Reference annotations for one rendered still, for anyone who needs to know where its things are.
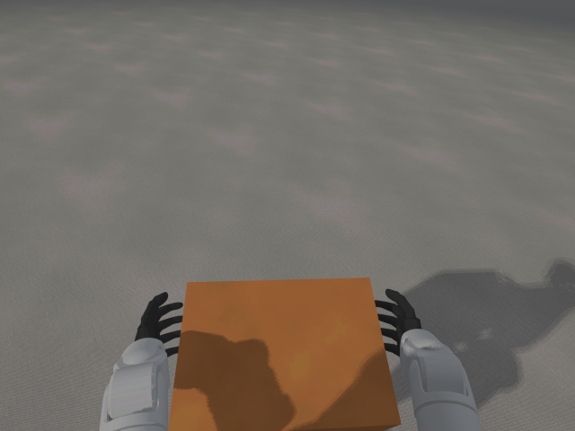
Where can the left robot hand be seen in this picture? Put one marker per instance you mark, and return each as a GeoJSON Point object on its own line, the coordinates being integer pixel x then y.
{"type": "Point", "coordinates": [151, 327]}

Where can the right robot hand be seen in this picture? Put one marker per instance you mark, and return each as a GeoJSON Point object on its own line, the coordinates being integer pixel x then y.
{"type": "Point", "coordinates": [406, 319]}

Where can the robot left forearm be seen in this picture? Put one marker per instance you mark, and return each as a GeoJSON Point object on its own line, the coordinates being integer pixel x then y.
{"type": "Point", "coordinates": [136, 398]}

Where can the robot right forearm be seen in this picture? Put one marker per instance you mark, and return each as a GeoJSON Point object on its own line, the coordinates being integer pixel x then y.
{"type": "Point", "coordinates": [441, 394]}

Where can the carton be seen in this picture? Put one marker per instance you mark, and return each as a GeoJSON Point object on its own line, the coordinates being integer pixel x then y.
{"type": "Point", "coordinates": [282, 355]}

